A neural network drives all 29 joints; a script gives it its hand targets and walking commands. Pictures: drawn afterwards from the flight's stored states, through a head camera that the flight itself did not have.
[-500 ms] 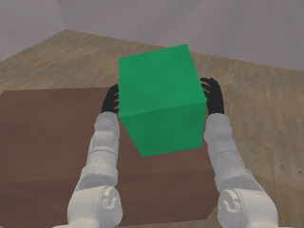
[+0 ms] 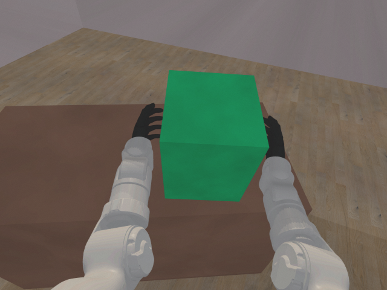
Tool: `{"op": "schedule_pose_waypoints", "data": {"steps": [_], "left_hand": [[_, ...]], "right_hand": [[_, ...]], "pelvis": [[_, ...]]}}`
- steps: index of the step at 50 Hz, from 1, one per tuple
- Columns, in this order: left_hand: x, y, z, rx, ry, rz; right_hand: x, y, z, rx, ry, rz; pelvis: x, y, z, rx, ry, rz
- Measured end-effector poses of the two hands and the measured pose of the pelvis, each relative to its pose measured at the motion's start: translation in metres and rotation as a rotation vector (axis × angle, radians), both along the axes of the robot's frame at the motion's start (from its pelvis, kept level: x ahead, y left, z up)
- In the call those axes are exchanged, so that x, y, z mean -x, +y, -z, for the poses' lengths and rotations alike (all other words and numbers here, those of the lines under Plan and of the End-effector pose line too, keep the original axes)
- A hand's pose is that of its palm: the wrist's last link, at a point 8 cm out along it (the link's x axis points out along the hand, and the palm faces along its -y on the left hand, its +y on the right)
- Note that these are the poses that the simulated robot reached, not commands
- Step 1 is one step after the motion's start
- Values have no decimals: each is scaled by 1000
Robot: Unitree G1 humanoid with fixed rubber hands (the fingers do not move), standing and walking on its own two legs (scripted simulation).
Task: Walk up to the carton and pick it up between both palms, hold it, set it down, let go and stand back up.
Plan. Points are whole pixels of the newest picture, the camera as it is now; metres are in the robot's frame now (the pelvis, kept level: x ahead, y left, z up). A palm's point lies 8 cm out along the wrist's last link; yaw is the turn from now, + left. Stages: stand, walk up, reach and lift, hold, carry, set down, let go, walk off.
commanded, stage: set down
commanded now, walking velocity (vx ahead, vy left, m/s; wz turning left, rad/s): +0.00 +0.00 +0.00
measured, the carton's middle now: (206, 140) +0.45 -0.01 +0.07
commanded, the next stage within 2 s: none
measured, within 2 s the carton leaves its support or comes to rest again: neither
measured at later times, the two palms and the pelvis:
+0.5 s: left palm (136, 157) +0.42 +0.16 +0.04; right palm (253, 144) +0.42 -0.12 +0.09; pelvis +0.03 +0.00 +0.00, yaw +0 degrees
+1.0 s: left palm (134, 159) +0.41 +0.16 +0.05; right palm (254, 159) +0.39 -0.12 +0.06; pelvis +0.00 +0.00 +0.00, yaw -1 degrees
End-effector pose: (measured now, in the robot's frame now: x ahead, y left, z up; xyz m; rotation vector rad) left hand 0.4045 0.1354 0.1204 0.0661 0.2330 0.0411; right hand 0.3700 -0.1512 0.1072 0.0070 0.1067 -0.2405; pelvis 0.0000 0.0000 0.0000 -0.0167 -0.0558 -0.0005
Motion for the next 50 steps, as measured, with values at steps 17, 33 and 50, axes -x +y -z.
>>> {"op": "schedule_pose_waypoints", "data": {"steps": [17,33,50], "left_hand": [[10,30,83,45,181,-85],[-51,-10,29,27,-23,26],[-3,28,73,39,88,-79]], "right_hand": [[-31,34,16,48,48,-122],[-28,-6,44,64,118,5],[-23,28,46,29,48,-71]], "pelvis": [[-10,2,-1,-6,48,23],[-35,-10,2,4,124,6],[-2,-4,1,-9,167,21]]}}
